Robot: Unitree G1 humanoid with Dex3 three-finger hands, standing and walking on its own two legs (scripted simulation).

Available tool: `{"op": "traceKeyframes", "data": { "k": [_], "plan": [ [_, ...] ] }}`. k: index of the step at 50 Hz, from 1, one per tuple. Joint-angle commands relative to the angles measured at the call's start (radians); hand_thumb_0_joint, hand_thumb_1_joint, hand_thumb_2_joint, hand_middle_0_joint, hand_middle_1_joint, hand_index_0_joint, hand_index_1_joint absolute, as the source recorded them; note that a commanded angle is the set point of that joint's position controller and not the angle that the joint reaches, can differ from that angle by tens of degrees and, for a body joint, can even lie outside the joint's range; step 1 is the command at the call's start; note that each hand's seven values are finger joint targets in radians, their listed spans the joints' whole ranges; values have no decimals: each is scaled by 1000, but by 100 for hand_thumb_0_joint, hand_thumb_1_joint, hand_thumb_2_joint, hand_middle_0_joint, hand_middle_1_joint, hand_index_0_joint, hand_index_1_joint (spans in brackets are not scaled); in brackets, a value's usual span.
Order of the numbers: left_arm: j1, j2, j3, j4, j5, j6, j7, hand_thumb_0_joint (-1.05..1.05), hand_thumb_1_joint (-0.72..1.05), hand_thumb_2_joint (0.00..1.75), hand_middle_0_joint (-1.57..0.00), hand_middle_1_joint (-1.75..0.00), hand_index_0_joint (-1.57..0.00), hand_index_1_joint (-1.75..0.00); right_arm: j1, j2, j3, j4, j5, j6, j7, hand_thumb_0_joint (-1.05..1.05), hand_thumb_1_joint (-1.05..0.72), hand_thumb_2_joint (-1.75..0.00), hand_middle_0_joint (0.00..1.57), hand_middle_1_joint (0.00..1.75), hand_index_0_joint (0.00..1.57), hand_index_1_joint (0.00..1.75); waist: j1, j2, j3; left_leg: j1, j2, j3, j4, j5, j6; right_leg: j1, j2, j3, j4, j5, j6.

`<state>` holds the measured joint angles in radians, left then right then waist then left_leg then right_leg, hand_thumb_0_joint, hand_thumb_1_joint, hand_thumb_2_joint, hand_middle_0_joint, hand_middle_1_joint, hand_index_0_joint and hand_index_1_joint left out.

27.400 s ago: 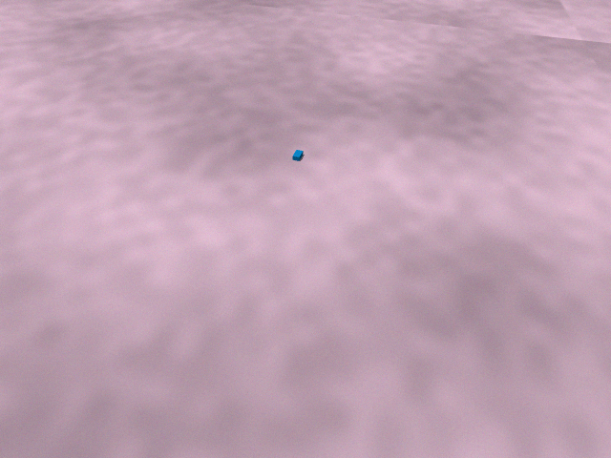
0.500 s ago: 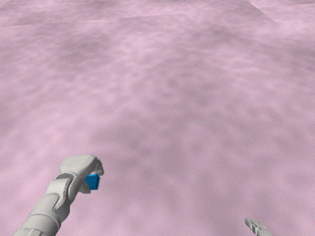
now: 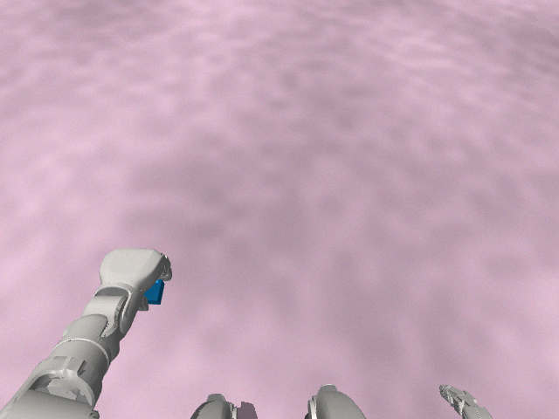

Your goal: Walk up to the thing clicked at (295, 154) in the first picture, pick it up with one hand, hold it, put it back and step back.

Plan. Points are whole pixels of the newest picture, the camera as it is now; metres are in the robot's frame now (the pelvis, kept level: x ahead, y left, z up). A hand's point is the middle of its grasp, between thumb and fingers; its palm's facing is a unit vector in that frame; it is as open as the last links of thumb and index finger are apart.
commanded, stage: crouch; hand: left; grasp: from above
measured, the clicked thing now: (143, 291) +0.36 +0.23 -0.14
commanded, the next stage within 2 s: lower in 1.62 s
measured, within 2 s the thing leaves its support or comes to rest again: neither
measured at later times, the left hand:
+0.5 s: hand (174, 303) +0.41 +0.22 -0.34, palm faces -0.48 +0.04 -0.88, open 6.6 cm
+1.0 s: hand (184, 307) +0.44 +0.22 -0.48, palm faces -0.48 +0.00 -0.88, open 6.6 cm
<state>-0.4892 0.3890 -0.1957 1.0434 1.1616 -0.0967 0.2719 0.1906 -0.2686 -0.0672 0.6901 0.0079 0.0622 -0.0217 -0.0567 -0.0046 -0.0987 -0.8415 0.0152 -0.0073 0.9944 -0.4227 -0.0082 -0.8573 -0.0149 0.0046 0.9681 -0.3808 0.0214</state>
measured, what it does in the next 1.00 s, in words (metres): lowers itself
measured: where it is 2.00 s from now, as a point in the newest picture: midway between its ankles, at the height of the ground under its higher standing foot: outside the picture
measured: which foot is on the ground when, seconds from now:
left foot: down 0.00-1.00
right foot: down 0.00-1.00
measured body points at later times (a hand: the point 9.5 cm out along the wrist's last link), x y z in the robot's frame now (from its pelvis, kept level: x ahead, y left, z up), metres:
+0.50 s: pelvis -0.04 +0.01 -0.20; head +0.16 +0.03 +0.20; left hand +0.43 +0.22 -0.29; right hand -0.01 -0.26 -0.33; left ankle +0.03 +0.12 -0.67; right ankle +0.05 -0.13 -0.67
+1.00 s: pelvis -0.04 +0.00 -0.30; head +0.21 +0.04 +0.07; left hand +0.46 +0.22 -0.43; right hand +0.00 -0.28 -0.42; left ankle +0.03 +0.12 -0.67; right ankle +0.05 -0.13 -0.67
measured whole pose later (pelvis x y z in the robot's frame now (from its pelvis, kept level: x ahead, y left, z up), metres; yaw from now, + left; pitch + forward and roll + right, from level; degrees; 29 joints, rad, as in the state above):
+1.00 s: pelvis -0.04 +0.00 -0.30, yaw -3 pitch +39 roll -5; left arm -0.98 0.61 0.03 1.39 1.24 -0.13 0.36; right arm 0.16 -0.26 -0.01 0.71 -0.12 -0.05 0.10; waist -0.24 0.02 -0.11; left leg -2.13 -0.01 -0.08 2.17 -0.72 -0.01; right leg -2.12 -0.02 -0.03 2.10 -0.65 0.03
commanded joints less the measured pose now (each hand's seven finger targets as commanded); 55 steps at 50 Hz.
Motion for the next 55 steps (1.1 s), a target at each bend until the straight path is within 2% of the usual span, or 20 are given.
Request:
{"op": "traceKeyframes", "data": {
  "k": [1, 2, 3, 5, 7, 12, 16, 18, 19, 21, 26, 31, 35, 37, 38, 40, 42, 46, 49, 55],
  "plan": [
    [-441, 198, 85, -53, 29, 10, 108, 0, 81, 9, -116, -14, -120, -10, 95, -150, -58, -49, -15, -37, -7, 0, -90, -90, 20, 30, 20, 30, -49, 74, -438, -2, -33, 23, 105, 146, 11, -61, 37, -15, 76, 119, -44],
    [-462, 186, 81, -19, 26, 15, 114, 0, 79, 11, -115, -13, -119, -10, 95, -148, -56, -48, -18, -42, -8, 0, -90, -90, 20, 30, 20, 30, -56, 73, -434, -59, -31, 12, 136, 124, 11, -118, 39, -19, 117, 100, -45],
    [-485, 228, 105, -9, 27, 19, 122, 0, 79, 11, -115, -13, -119, -10, 104, -154, -59, -43, -22, -46, -10, 0, -90, -90, 20, 30, 20, 30, -47, 84, -463, -94, -30, 5, 164, 97, 11, -150, 37, -24, 145, 79, -46],
    [-488, 210, 101, 15, 17, 29, 128, 0, 80, 11, -116, -13, -120, -9, 115, -151, -58, -45, -26, -56, -13, 0, -90, -90, 20, 30, 20, 30, -56, 83, -509, -180, -31, -1, 214, 50, 13, -193, 33, -26, 206, 45, -49],
    [-529, 230, 117, 3, 8, 43, 131, 0, 79, 14, -116, -13, -119, -10, 117, -158, -64, -44, -31, -65, -16, 0, -89, -90, 20, 30, 20, 30, -59, 113, -565, -212, -26, -18, 257, 16, 8, -270, 32, -30, 270, 11, -52],
    [-616, 278, 150, -3, 3, 64, 120, 0, 80, 11, -118, -9, -121, -7, 144, -164, -65, -28, -43, -79, -16, 0, -89, -90, 20, 30, 20, 30, -77, 156, -699, -284, -18, -41, 379, 45, 7, -392, 29, -47, 423, 17, -61],
    [-636, 267, 159, 67, -3, 61, 103, 0, 80, 7, -117, -7, -120, -4, 158, -166, -59, -16, -53, -91, -6, 0, -89, -90, 20, 30, 20, 30, -103, 139, -676, -406, -21, -60, 467, -5, 10, -529, 25, -59, 519, -33, -65],
    [-658, 318, 181, 96, 8, 50, 99, 0, 79, 8, -116, -7, -119, -4, 164, -176, -60, -13, -56, -93, -3, 0, -89, -90, 20, 30, 20, 30, -116, 132, -658, -477, -25, -60, 499, -88, 14, -570, 23, -58, 542, -92, -62],
    [-668, 298, 172, 97, 5, 41, 93, 0, 79, 6, -117, -5, -120, -2, 162, -168, -53, -19, -57, -97, 2, 0, -89, -90, 20, 30, 20, 30, -129, 119, -640, -512, -29, -67, 514, -126, 16, -600, 21, -61, 557, -124, -62],
    [-696, 319, 179, 126, 20, 21, 87, 0, 81, 5, -117, -5, -121, -2, 169, -176, -48, -8, -62, -105, 9, 0, -89, -90, 20, 30, 20, 30, -146, 109, -633, -563, -32, -69, 566, -157, 21, -663, 21, -65, 593, -152, -60],
    [-762, 363, 208, 77, 31, -25, 99, 0, 86, 12, -121, -9, -124, -6, 185, -183, -32, -11, -76, -127, 39, 0, -89, -90, 20, 30, 20, 30, -154, 187, -750, -592, -37, -60, 670, -102, 16, -727, 12, -72, 695, -113, -61],
    [-800, 414, 238, 110, 77, -42, 136, 0, 83, 15, -121, -9, -123, -6, 204, -192, -24, 10, -96, -133, 59, 0, -90, -90, 20, 30, 20, 30, -169, 255, -784, -623, -41, -27, 776, -42, 18, -773, 12, -73, 766, -59, -60],
    [-856, 422, 246, 103, 80, -33, 150, 0, 83, 17, -120, -9, -123, -7, 212, -202, -26, 19, -106, -138, 78, 0, -90, -90, 20, 30, 20, 30, -178, 299, -820, -607, -36, -27, 834, 35, 17, -819, 11, -83, 823, -2, -61],
    [-799, 435, 257, 158, 82, -27, 150, 0, 83, 13, -120, -9, -123, -6, 219, -203, -22, 17, -110, -135, 88, 0, -90, -90, 20, 30, 20, 30, -180, 270, -789, -672, -38, -13, 868, 50, 24, -787, 12, -81, 836, 26, -54],
    [-808, 438, 260, 140, 71, -25, 151, 0, 84, 15, -121, -7, -123, -5, 207, -195, -24, 12, -110, -134, 92, 0, -90, -90, 20, 30, 20, 30, -173, 262, -799, -690, -39, -9, 881, 44, 28, -778, 13, -79, 844, 33, -54],
    [-822, 420, 248, 150, 66, -23, 143, 0, 85, 16, -121, -9, -124, -7, 208, -196, -26, 12, -114, -132, 98, 0, -90, -90, 20, 30, 20, 30, -187, 263, -792, -709, -37, -7, 897, 19, 30, -797, 18, -82, 861, 15, -54],
    [-821, 452, 261, 165, 65, -24, 138, 0, 85, 11, -121, -9, -124, -6, 208, -198, -29, 12, -116, -128, 103, 0, -90, -90, 20, 30, 20, 30, -187, 251, -768, -739, -37, -5, 919, -3, 34, -804, 19, -83, 869, -1, -51],
    [-841, 444, 254, 171, 58, -33, 129, 0, 85, 11, -120, -8, -123, -5, 200, -204, -25, 13, -120, -122, 110, 0, -90, -90, 20, 30, 20, 30, -201, 252, -740, -796, -37, -6, 950, -27, 34, -836, 24, -89, 905, -20, -51],
    [-818, 444, 249, 217, 67, -41, 120, 0, 86, 10, -121, -7, -124, -4, 204, -206, -17, 16, -121, -120, 117, 0, -90, -90, 20, 30, 20, 30, -215, 236, -704, -803, -34, -18, 973, -16, 31, -872, 24, -98, 933, -19, -52],
    [-892, 512, 278, 217, 90, -71, 141, 0, 85, 9, -121, -6, -124, -4, 213, -226, -1, 26, -128, -117, 126, 0, -91, -90, 20, 30, 20, 30, -208, 272, -727, -840, -37, -17, 1017, -10, 29, -912, 25, -105, 989, -14, -55]
  ]
}}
